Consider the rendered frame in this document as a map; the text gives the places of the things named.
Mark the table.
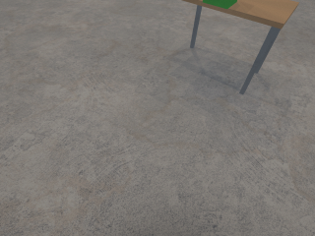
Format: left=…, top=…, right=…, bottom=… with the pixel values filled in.
left=182, top=0, right=299, bottom=94

